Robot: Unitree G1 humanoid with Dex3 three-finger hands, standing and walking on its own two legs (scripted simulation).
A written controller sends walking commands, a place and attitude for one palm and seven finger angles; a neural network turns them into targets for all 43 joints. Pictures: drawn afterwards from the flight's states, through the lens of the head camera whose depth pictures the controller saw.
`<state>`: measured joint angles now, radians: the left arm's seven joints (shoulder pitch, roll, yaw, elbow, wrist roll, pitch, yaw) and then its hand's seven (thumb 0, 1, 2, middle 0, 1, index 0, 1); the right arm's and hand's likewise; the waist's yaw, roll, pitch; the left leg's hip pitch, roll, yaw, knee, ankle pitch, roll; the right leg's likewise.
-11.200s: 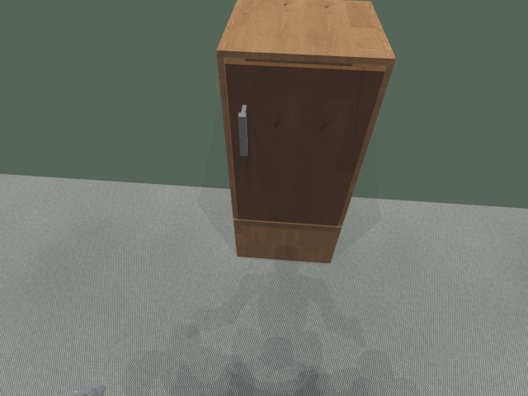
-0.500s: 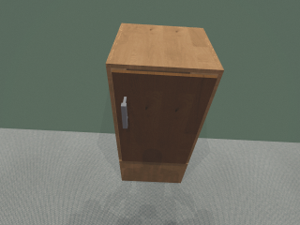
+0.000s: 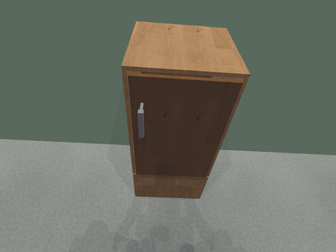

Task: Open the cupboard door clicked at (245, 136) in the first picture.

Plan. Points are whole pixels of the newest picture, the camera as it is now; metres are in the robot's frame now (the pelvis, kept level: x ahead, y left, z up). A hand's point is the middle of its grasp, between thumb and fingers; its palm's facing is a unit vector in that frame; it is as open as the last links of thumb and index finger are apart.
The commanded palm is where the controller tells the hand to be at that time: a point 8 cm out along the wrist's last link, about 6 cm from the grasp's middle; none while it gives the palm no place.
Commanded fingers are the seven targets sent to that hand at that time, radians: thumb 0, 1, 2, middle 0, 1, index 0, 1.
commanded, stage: look again from close up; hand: left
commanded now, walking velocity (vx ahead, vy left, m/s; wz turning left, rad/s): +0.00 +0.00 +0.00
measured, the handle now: (141, 120) +0.56 +0.12 -0.05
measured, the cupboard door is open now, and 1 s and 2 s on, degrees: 0 0 0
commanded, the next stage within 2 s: shuffle to correct the standing spot in 0.34 s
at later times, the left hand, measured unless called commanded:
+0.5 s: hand out of the picture -0.04 +0.16 -0.18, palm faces +0.02 -0.99 -0.15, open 7.4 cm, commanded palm none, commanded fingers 0.00 0.90 0.90 -0.20 -0.30 -0.20 -0.30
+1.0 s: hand out of the picture +0.01 +0.09 -0.19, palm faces +0.02 -0.99 -0.13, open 7.4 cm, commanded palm none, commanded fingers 0.00 0.90 0.90 -0.20 -0.30 -0.20 -0.30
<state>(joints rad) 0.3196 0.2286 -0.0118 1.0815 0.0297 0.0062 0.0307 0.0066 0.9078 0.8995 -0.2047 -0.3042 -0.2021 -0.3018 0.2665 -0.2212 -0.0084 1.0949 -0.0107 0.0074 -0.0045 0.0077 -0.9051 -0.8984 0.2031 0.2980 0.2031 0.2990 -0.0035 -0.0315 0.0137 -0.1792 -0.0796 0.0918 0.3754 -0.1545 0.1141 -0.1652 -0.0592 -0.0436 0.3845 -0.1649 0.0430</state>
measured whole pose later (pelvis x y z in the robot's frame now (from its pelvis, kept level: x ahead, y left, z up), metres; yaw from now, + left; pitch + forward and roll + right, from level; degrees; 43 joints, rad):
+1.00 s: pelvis +0.03 -0.06 -0.01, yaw -1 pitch +0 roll -2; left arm 0.38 0.13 0.03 1.04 0.03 0.03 0.02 0.00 0.91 0.90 -0.20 -0.30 -0.20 -0.30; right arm 0.36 -0.14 -0.04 1.12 -0.03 0.02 -0.05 0.01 -0.91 -0.90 0.20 0.30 0.20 0.30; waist -0.02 -0.01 -0.02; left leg -0.29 0.04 0.06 0.58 -0.29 0.02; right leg -0.22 0.04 -0.11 0.49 -0.27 -0.05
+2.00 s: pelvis +0.04 -0.02 +0.00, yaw -1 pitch +0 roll +0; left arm 0.31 0.15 -0.02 1.10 0.02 -0.01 0.03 0.01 0.91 0.90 -0.20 -0.30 -0.20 -0.30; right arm 0.29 -0.16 0.02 1.09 -0.01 -0.02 -0.02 0.01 -0.91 -0.90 0.20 0.30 0.20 0.30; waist 0.00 -0.01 0.02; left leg -0.21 -0.06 0.08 0.43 -0.23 0.08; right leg -0.19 -0.05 -0.07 0.45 -0.25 0.02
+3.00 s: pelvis +0.06 -0.04 +0.00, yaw -1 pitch -1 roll +0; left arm 0.30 0.14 -0.01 1.12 0.02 -0.01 0.03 0.00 0.91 0.90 -0.20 -0.30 -0.20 -0.30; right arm 0.28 -0.14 0.02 1.15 -0.01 -0.03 -0.04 0.01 -0.91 -0.90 0.20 0.30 0.20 0.30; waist 0.00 -0.02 0.02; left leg -0.14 -0.05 0.07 0.42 -0.27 0.06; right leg -0.13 -0.04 -0.08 0.43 -0.29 0.01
